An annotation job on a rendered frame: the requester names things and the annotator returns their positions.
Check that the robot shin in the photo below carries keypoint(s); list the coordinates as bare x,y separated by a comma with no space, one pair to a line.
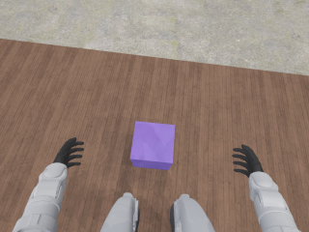
130,195
178,227

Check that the robot left forearm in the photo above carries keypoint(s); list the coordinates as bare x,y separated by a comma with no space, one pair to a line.
44,204

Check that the left robot shin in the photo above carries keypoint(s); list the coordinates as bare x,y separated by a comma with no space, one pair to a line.
130,195

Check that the left robot hand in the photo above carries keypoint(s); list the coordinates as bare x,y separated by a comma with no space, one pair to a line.
64,154

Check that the right robot hand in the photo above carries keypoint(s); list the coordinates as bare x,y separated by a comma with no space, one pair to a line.
252,163

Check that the robot right forearm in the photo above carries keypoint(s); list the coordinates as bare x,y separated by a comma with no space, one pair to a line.
272,211

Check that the right robot shin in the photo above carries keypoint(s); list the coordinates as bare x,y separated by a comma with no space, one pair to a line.
178,227

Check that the carton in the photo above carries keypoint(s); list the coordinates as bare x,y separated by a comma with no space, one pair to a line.
153,145

